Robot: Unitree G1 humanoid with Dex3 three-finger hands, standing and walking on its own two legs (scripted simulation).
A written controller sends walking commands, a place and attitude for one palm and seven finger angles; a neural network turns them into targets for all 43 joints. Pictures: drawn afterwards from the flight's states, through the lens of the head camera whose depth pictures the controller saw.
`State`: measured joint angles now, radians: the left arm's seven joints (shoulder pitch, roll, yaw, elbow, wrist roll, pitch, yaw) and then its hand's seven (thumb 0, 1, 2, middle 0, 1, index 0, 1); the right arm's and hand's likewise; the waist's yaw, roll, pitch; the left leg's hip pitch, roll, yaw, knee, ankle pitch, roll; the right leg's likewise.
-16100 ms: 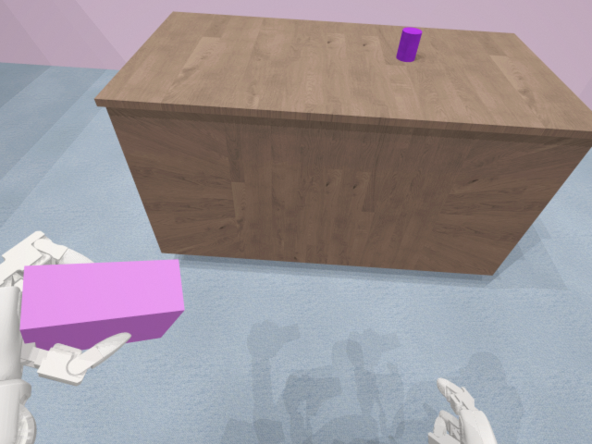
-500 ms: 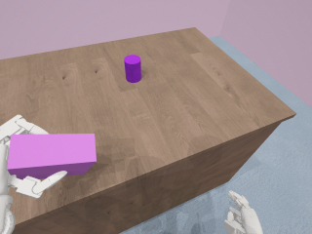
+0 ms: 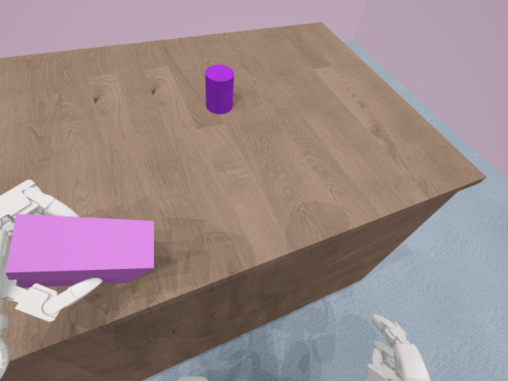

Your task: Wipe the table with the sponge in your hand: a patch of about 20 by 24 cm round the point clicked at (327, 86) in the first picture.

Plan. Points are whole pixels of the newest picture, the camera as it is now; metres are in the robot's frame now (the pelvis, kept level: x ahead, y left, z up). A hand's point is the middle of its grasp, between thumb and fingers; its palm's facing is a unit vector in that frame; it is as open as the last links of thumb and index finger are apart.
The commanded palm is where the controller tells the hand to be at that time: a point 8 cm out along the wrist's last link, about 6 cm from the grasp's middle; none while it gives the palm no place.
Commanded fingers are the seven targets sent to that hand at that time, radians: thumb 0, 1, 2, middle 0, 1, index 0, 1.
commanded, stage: come to a stop and stand still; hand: left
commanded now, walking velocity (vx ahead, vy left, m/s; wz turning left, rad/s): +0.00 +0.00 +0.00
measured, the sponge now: (104, 254) +0.24 +0.21 +0.11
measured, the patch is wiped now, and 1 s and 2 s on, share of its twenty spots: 0.00 0.00 0.00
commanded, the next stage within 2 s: look again from close up in 0.84 s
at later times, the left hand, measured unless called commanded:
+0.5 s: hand (50, 264) +0.21 +0.24 +0.15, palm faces +0.36 -0.86 -0.37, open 9.9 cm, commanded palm +0.14 +0.27 +0.18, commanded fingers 0.00 0.10 1.30 -1.20 -1.60 -1.20 -1.60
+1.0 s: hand (65, 260) +0.21 +0.22 +0.16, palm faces +0.34 -0.86 -0.37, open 9.9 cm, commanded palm +0.15 +0.26 +0.18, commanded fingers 0.00 0.10 1.30 -1.20 -1.60 -1.20 -1.60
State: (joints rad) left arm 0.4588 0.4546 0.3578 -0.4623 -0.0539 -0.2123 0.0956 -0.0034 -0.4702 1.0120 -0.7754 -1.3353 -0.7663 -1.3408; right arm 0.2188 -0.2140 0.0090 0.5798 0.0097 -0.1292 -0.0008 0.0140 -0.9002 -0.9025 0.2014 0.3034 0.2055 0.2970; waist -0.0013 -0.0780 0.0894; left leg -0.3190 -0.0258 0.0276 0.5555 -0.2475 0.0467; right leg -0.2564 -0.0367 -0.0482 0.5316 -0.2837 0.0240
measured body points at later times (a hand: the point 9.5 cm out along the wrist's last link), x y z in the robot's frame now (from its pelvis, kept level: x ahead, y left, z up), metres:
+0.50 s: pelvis -0.02 -0.01 +0.00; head +0.00 +0.01 +0.45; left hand +0.18 +0.28 +0.17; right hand +0.16 -0.23 -0.06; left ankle +0.03 +0.09 -0.73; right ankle +0.00 -0.14 -0.73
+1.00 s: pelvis -0.01 -0.02 +0.01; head +0.00 -0.01 +0.46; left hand +0.19 +0.26 +0.18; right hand +0.17 -0.25 -0.06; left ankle +0.03 +0.09 -0.73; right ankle +0.00 -0.14 -0.73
